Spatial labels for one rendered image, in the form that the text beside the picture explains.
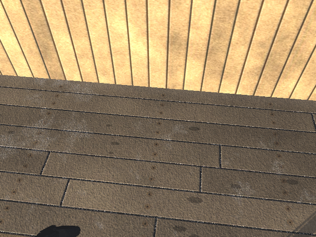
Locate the left robot hand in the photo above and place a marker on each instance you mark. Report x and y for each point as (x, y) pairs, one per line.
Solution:
(60, 231)

